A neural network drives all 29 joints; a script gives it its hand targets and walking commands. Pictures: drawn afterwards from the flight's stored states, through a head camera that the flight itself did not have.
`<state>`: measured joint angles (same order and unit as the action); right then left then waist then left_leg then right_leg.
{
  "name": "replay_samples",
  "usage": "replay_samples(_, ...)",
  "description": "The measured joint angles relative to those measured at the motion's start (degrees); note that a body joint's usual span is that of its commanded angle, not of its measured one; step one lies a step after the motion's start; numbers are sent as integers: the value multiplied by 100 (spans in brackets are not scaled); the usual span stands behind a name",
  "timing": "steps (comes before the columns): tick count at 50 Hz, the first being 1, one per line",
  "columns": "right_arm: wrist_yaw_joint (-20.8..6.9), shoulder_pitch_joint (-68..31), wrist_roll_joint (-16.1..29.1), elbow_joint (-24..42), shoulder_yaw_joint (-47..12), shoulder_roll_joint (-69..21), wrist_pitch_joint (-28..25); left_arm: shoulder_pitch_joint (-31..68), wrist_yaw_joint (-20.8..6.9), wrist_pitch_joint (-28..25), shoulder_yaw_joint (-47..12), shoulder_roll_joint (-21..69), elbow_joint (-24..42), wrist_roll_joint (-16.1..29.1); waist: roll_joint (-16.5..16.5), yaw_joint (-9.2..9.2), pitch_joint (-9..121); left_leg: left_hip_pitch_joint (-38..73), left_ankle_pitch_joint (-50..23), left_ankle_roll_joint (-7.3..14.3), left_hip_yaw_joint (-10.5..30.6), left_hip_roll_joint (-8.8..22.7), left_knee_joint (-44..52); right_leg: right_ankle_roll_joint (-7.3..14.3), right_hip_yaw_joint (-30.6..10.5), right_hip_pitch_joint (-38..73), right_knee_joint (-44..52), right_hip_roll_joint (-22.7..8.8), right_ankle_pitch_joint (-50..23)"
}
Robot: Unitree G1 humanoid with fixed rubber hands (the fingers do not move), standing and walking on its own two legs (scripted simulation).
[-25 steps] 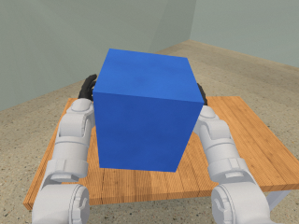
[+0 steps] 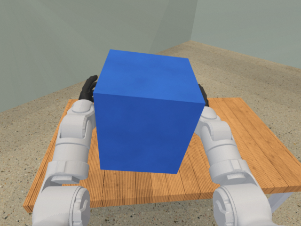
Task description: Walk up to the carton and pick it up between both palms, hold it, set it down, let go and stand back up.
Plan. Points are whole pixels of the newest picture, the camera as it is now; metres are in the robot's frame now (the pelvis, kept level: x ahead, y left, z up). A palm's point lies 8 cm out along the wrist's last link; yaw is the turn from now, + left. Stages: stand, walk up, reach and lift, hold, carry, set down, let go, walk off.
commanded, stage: set down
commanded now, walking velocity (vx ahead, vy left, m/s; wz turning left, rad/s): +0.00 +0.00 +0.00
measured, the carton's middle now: (144, 113) +0.38 +0.03 +0.18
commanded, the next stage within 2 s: none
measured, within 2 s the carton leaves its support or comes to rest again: neither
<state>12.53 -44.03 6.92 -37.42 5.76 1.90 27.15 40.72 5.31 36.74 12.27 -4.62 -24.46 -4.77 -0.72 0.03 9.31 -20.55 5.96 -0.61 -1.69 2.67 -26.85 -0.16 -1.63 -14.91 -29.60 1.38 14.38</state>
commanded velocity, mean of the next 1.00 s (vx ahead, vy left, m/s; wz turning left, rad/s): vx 0.00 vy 0.00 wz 0.00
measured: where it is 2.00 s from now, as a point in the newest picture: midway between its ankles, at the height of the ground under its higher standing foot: outside the picture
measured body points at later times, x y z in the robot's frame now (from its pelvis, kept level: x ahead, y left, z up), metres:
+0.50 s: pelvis +0.01 -0.01 +0.00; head -0.02 +0.02 +0.45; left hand +0.42 +0.17 +0.17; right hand +0.42 -0.13 +0.16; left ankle +0.09 +0.13 -0.73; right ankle +0.02 -0.12 -0.73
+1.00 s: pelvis +0.02 +0.00 +0.01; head +0.00 +0.04 +0.45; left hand +0.42 +0.19 +0.14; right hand +0.42 -0.12 +0.14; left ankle +0.09 +0.13 -0.73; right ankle +0.02 -0.12 -0.73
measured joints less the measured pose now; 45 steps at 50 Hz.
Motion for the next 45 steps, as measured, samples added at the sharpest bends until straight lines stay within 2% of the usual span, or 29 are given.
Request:
replay_samples(5,4,0,-1,-10,4,0,-125,76,-161,-145,132,43,-90,-180,-17,1,-22,91,2,0,0,-2,37,0,0,91,38,-1,0)
replay_samples(9,8,-10,-7,-229,123,-17,-524,339,-437,-609,409,123,-597,-480,-89,1,-120,210,-9,0,0,-7,94,0,0,198,70,-6,0)
replay_samples(14,2,-9,-126,-664,335,-116,-1027,587,-619,-1035,566,129,-1183,-824,-211,0,-383,399,-26,-9,0,-9,179,0,0,369,118,-7,0)
replay_samples(21,-7,-12,-161,-864,346,-141,-1539,552,-636,-1480,587,125,-1298,-875,-275,0,-739,440,-38,-30,0,-10,226,0,0,400,144,-7,0)
replay_samples(27,-7,-11,-160,-865,346,-172,-1756,401,-636,-1799,587,125,-1273,-866,-275,-1,-773,433,4,-33,0,-10,242,0,0,421,220,-8,7)
replay_samples(45,19,275,-166,-866,346,-351,-2014,0,-681,-2029,587,125,-1203,-726,-350,0,-774,490,75,-18,0,-35,242,-11,0,547,360,-35,7)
